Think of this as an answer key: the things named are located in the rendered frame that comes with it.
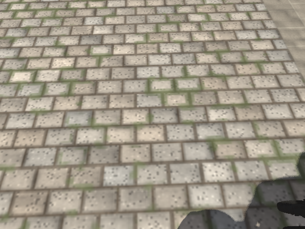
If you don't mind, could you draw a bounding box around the right robot hand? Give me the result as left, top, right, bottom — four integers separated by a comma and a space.
276, 198, 305, 229

